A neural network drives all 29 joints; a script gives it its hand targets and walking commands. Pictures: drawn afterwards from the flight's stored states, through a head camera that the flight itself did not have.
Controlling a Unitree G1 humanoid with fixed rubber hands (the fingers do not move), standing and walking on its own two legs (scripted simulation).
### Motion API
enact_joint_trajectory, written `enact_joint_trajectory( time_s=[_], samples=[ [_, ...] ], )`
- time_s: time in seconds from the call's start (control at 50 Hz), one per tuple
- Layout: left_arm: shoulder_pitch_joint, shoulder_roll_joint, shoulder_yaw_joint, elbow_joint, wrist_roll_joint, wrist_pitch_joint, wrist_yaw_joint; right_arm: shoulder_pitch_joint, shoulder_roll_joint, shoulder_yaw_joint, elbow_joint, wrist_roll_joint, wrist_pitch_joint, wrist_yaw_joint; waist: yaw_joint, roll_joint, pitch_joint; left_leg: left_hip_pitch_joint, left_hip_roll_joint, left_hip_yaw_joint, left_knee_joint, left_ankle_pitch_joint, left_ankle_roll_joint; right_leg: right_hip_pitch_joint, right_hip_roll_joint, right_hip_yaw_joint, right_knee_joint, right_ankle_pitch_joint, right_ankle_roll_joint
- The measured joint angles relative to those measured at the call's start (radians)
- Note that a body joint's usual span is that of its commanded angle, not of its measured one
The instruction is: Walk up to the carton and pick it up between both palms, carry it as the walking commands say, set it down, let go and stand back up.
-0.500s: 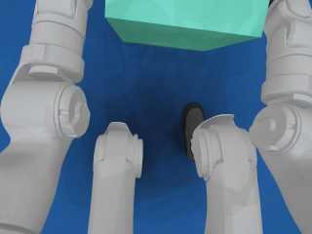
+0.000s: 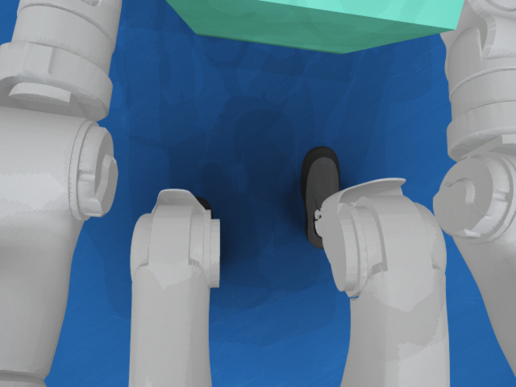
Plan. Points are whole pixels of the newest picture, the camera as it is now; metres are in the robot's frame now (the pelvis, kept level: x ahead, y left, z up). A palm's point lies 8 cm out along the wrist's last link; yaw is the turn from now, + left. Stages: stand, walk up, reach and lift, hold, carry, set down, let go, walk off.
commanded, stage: set down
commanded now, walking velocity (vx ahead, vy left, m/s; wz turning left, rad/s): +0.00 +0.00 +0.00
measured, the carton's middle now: out of the picture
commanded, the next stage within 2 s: let go in 1.54 s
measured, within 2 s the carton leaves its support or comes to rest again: neither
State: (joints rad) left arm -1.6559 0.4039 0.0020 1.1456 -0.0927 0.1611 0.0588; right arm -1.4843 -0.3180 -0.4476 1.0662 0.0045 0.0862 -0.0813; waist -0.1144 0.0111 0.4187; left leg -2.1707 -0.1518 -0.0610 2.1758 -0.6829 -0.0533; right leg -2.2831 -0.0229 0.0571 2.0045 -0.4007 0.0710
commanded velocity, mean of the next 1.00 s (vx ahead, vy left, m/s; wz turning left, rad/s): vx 0.00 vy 0.00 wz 0.00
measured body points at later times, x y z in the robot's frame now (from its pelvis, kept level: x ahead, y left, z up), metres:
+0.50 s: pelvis -0.02 +0.00 +0.02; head +0.36 -0.04 +0.24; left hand +0.64 +0.11 -0.10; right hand +0.54 -0.28 -0.12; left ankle +0.08 +0.11 -0.36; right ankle +0.16 -0.15 -0.36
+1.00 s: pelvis -0.01 +0.00 +0.13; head +0.36 -0.04 +0.36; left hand +0.64 +0.12 +0.03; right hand +0.54 -0.29 +0.02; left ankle +0.08 +0.11 -0.36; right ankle +0.16 -0.15 -0.36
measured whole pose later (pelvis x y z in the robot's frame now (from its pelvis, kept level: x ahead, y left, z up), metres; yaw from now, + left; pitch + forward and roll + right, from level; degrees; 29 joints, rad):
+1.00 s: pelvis -0.01 +0.00 +0.13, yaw -1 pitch +31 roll +0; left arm -1.70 0.60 0.04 0.94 -0.16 0.41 0.00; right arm -1.45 -0.34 -0.30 0.60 0.17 0.42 -0.16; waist -0.14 0.02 0.52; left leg -1.70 -0.05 -0.04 1.75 -0.59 -0.02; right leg -1.80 0.00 0.04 1.59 -0.33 0.04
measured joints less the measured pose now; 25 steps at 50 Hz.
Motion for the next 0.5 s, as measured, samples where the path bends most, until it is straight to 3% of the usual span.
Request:
enact_joint_trajectory(
  time_s=[0.06, 0.16, 0.24, 0.34, 0.42, 0.5],
  samples=[
    [-0.034, 0.043, -0.04, -0.053, -0.044, -0.009, 0.014, -0.065, -0.043, 0.046, -0.009, 0.058, -0.01, -0.015, -0.002, -0.009, 0.114, 0.041, 0.012, -0.002, 0.001, 0.039, 0.004, 0.045, -0.006, -0.011, 0.006, 0.001, -0.008],
    [-0.025, 0.091, -0.1, -0.082, -0.107, 0.001, 0.013, -0.052, -0.053, 0.099, -0.044, 0.142, -0.006, -0.041, -0.018, -0.041, 0.107, 0.016, 0.035, -0.01, 0.023, 0.006, 0.003, 0.023, -0.016, -0.032, 0.022, 0.001, -0.024],
    [-0.012, 0.114, -0.093, -0.088, -0.095, 0.009, 0.016, -0.042, -0.029, 0.094, -0.05, 0.18, 0.006, -0.051, -0.02, -0.044, 0.106, 0.032, 0.047, -0.016, 0.036, -0.005, 0.002, 0.036, -0.004, -0.04, 0.025, 0.003, -0.024],
    [-0.019, 0.117, -0.082, -0.128, -0.113, 0.031, 0.011, -0.013, -0.06, 0.127, -0.113, 0.197, 0.025, -0.063, 0.002, 0.008, 0.106, 0.057, 0.052, 0.003, 0.029, 0.001, 0.015, 0.06, 0.002, -0.023, 0.019, 0.009, -0.014],
    [-0.054, 0.136, -0.082, -0.125, -0.158, 0.076, 0.004, -0.014, -0.057, 0.137, -0.17, 0.181, 0.076, -0.074, -0.002, 0.035, 0.106, 0.094, 0.055, 0.022, 0.0, 0.012, 0.025, 0.094, 0.005, -0.005, -0.001, 0.014, -0.008],
    [-0.093, 0.15, -0.059, -0.092, -0.176, 0.112, -0.004, -0.019, -0.038, 0.16, -0.233, 0.161, 0.125, -0.08, -0.02, 0.023, 0.105, 0.145, 0.065, 0.032, -0.045, 0.023, 0.031, 0.141, 0.013, 0.003, -0.041, 0.026, -0.008]
  ],
)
